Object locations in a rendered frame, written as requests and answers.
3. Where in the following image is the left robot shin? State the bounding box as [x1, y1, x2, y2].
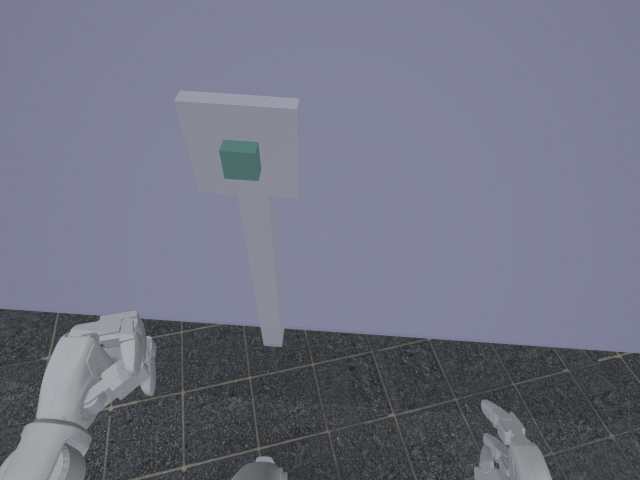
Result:
[255, 456, 275, 464]

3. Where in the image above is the right robot hand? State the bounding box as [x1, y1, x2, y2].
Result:
[474, 399, 552, 480]

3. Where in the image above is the left robot forearm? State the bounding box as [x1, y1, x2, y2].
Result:
[0, 419, 92, 480]

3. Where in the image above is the left robot hand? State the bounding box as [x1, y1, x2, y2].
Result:
[36, 311, 157, 430]

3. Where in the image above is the button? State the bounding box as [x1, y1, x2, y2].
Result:
[219, 140, 261, 181]

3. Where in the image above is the panel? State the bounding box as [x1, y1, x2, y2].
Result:
[174, 90, 300, 347]

